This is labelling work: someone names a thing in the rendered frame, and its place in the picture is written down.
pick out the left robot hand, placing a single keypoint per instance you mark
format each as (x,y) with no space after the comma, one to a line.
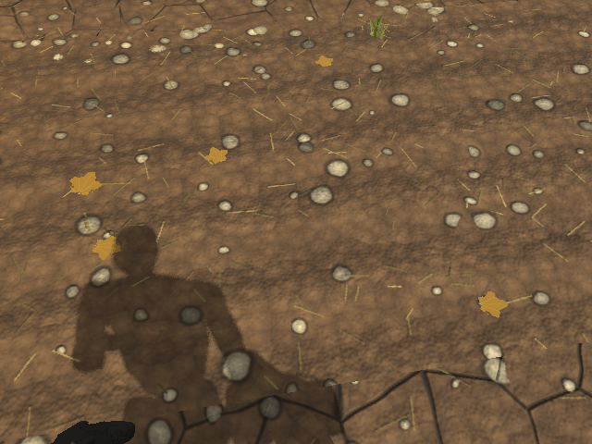
(114,432)

